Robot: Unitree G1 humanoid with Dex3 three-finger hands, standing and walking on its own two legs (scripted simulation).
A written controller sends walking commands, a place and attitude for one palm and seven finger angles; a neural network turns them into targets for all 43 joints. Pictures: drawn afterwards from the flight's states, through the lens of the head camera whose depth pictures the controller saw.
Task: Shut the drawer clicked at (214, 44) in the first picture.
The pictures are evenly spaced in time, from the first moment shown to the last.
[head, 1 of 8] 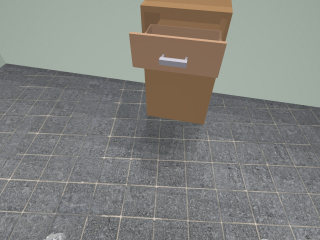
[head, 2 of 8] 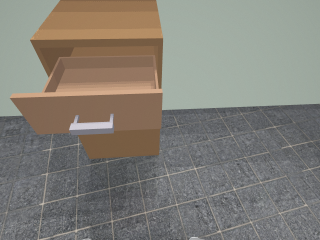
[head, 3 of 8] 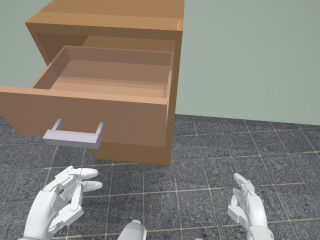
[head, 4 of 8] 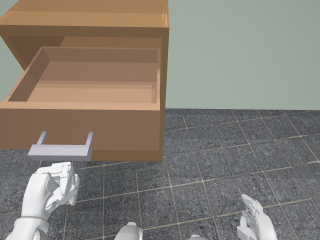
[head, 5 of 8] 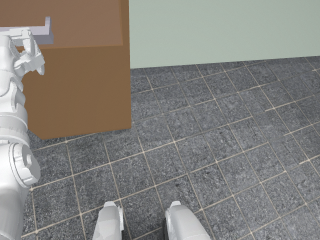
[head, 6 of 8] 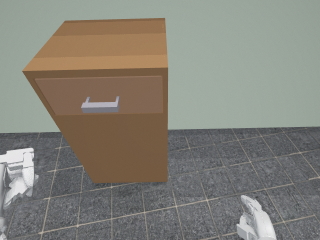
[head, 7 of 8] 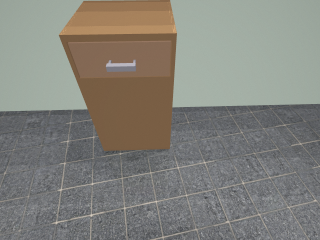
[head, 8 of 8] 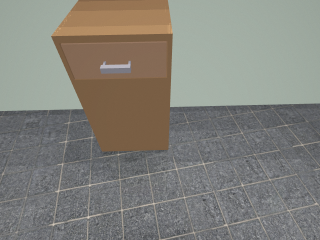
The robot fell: no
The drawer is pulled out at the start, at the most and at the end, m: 0.28 0.28 0.00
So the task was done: yes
